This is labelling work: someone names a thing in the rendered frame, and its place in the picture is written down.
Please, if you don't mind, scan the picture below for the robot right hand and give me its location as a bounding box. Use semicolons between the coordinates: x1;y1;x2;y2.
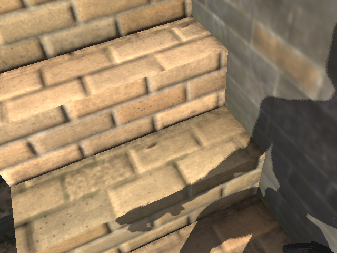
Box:
282;241;333;253

